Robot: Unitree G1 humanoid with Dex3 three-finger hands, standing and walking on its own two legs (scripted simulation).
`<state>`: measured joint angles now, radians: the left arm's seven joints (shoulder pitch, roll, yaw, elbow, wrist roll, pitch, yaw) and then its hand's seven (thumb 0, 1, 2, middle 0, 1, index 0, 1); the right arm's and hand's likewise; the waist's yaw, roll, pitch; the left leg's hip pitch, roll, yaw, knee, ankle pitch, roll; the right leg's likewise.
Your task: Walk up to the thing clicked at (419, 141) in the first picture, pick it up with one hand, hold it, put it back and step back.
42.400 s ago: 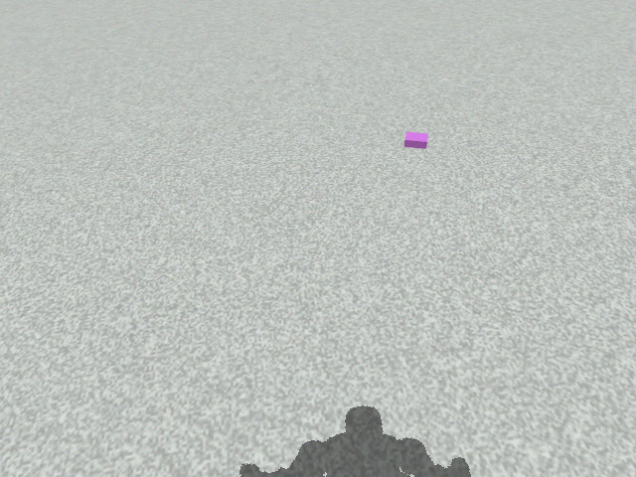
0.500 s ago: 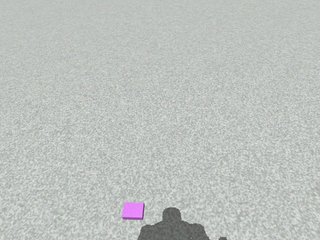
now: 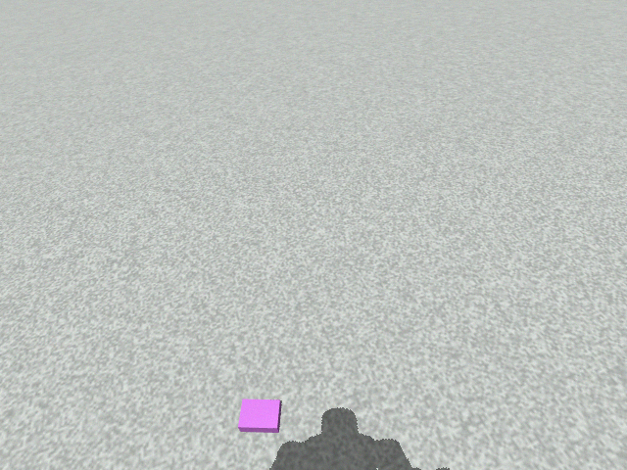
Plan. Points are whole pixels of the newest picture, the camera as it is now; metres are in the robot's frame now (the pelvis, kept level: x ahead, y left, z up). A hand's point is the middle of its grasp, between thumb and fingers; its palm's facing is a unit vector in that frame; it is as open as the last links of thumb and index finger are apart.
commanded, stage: stand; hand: left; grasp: from above
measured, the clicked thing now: (260, 415) +0.46 +0.24 -0.76
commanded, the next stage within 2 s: step back in 1.44 s
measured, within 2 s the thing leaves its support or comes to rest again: neither
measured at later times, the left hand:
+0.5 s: hand out of the picture +0.07 +0.24 -0.16, palm faces +0.01 -0.94 -0.34, open 7.4 cm
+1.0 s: hand out of the picture +0.09 +0.24 -0.16, palm faces +0.01 -0.94 -0.34, open 7.4 cm
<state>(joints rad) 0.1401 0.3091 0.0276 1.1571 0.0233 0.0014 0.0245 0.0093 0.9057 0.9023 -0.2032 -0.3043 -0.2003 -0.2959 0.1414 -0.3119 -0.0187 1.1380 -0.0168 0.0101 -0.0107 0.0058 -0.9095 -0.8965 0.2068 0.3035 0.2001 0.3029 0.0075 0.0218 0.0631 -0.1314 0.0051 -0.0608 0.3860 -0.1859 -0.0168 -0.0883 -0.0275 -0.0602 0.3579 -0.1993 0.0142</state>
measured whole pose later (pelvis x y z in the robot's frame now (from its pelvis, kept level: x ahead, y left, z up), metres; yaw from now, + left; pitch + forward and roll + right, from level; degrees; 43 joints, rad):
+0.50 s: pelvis +0.01 -0.01 +0.00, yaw +0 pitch -3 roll +0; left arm 0.11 0.32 0.03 1.16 0.02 0.00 0.01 0.01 0.91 0.90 -0.20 -0.30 -0.20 -0.30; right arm 0.12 -0.32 0.00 1.15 -0.01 0.00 -0.01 0.01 -0.91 -0.90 0.21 0.30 0.20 0.30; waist 0.00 0.02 0.06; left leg -0.12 0.01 -0.06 0.35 -0.18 -0.02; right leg -0.08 -0.02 -0.06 0.33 -0.20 0.01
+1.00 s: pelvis +0.02 -0.01 +0.00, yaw +0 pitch -3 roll +0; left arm 0.11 0.32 0.02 1.15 0.01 -0.01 0.01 0.01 0.91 0.90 -0.20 -0.30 -0.20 -0.30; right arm 0.10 -0.33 0.00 1.14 -0.01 0.00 0.00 0.01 -0.91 -0.90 0.21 0.30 0.20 0.30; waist 0.00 0.02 0.05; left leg -0.11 0.02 -0.07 0.34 -0.18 -0.03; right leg -0.07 -0.02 -0.07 0.32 -0.20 0.01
